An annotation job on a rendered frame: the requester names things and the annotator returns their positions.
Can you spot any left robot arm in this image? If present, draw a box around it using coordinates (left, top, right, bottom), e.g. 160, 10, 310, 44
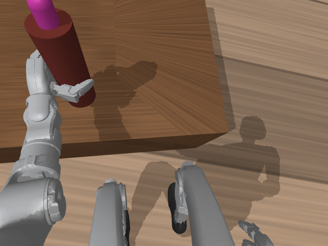
0, 94, 66, 246

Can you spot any bottle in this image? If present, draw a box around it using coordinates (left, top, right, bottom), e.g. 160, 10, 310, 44
24, 0, 96, 108

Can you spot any right robot foot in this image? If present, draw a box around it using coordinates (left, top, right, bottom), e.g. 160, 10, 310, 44
168, 182, 187, 234

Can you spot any right robot hand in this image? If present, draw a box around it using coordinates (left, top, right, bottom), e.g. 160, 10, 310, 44
238, 220, 274, 246

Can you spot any left robot hand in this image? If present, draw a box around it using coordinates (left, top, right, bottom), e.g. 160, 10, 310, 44
26, 50, 94, 103

